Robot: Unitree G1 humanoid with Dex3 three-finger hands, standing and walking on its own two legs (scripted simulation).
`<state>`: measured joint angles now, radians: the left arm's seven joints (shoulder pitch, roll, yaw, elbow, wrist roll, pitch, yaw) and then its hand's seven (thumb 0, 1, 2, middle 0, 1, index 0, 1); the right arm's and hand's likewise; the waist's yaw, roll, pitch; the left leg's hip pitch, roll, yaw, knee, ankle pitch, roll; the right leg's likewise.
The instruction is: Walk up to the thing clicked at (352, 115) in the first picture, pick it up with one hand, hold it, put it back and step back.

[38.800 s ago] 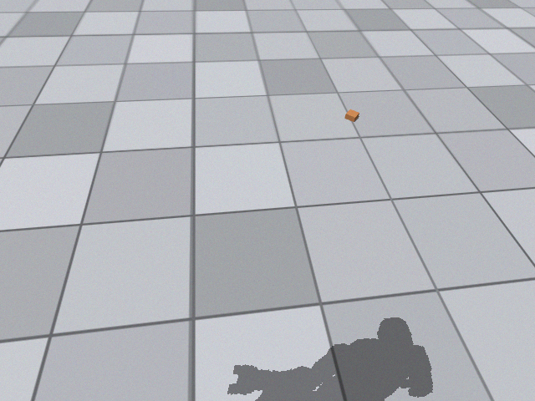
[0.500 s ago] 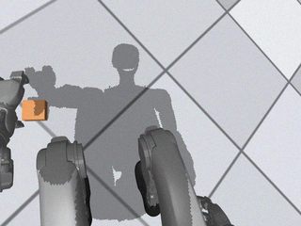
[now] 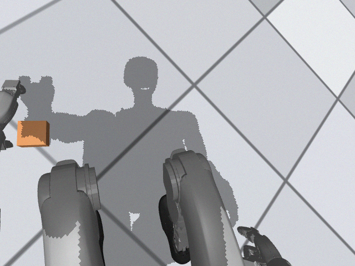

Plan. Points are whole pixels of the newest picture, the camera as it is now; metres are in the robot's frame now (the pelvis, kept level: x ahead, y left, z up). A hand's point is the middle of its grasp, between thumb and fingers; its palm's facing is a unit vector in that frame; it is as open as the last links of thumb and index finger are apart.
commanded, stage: approach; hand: left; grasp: from above
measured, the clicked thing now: (34, 134) +0.41 +0.29 -0.29
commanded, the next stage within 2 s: rest palm in 0.36 s
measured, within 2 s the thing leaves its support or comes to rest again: neither
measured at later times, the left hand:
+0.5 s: hand (23, 149) +0.36 +0.27 -0.18, palm faces -0.46 -0.04 -0.89, open 11.4 cm
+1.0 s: hand (31, 140) +0.38 +0.28 -0.23, palm faces -0.48 -0.08 -0.87, open 13.1 cm
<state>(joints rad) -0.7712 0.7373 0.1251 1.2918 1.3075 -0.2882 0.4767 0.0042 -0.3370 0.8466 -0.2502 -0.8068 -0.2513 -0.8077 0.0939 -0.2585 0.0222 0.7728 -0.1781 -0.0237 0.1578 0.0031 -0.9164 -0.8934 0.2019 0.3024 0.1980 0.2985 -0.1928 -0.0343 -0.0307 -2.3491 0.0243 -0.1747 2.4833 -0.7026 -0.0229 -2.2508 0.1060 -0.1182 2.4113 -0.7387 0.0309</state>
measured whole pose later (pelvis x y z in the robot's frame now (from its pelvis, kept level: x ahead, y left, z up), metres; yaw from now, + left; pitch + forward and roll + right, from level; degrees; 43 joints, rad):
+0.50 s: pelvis -0.02 -0.01 +0.01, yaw +2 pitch +30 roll -6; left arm -0.79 0.66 0.04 1.49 1.40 -0.34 0.60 0.00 -0.10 0.68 -0.40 -0.75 -0.43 -0.73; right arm 0.05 -0.28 0.05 0.79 -0.20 -0.05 0.11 0.00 -0.92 -0.90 0.20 0.30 0.20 0.30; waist -0.21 -0.08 -0.05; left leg -2.31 0.02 -0.16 2.41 -0.63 -0.04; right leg -2.23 0.09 -0.11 2.37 -0.67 0.01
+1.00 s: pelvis +0.00 +0.00 -0.01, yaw -1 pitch +29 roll -8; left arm -0.81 0.75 0.11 1.55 1.38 -0.37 0.63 0.00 -0.32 0.83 -0.24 -0.80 -0.24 -0.80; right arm 0.06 -0.25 0.14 0.81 -0.28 -0.10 0.19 0.00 -0.91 -0.90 0.20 0.30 0.20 0.30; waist -0.25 -0.09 0.05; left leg -2.35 0.02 -0.21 2.54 -0.70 -0.04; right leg -2.26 0.11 -0.15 2.46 -0.72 0.02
